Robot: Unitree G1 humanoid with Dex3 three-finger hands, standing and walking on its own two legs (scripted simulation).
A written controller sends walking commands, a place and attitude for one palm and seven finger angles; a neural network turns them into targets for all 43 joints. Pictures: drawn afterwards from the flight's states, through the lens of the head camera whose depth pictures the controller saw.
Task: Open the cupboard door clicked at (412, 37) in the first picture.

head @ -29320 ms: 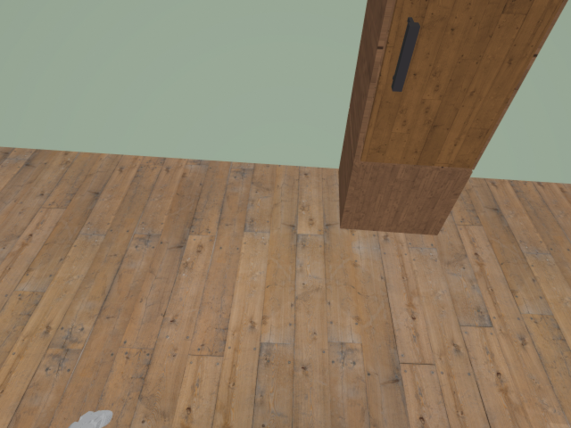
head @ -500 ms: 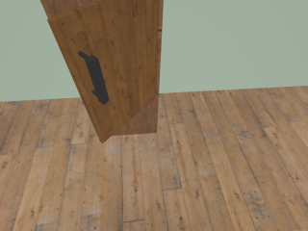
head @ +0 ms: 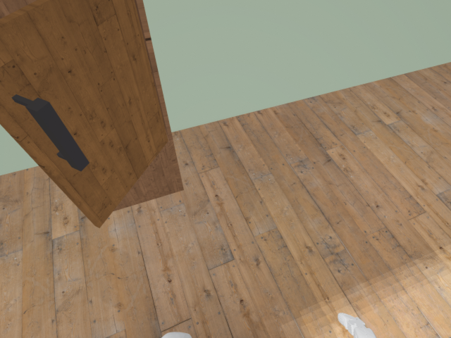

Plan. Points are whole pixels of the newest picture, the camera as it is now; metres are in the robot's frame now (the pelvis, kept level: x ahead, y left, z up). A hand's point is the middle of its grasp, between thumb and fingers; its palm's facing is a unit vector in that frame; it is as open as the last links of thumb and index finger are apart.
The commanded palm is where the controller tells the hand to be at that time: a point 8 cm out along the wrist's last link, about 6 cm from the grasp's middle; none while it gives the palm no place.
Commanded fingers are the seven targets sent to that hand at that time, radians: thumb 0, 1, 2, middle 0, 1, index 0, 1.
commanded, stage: walk to a spot facing it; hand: left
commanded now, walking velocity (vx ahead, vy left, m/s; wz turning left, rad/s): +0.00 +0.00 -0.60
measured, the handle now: (52, 134) +0.44 +0.39 +0.06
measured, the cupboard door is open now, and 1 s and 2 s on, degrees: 45 45 45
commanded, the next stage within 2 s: none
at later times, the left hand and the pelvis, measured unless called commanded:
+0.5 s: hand (149, 331) +0.14 +0.17 -0.17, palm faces -0.27 -0.93 -0.25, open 7.4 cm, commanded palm none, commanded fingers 0.00 0.90 0.90 -0.20 -0.30 -0.20 -0.30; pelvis +0.00 -0.01 -0.01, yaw -17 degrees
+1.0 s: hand (201, 299) +0.21 +0.07 -0.16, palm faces -0.53 -0.81 -0.24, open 7.3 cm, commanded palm none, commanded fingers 0.00 0.90 0.90 -0.20 -0.30 -0.20 -0.30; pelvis +0.03 -0.05 +0.00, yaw -35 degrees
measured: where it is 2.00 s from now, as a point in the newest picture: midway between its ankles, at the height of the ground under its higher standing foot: (320, 316)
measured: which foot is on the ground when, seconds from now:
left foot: up 0.00-0.02, down 0.04-0.28, up 0.30-0.52, down 0.54-0.84, up 0.86-1.00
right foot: down 0.00-0.02, up 0.04-0.28, down 0.30-0.54, up 0.56-0.84, down 0.86-1.00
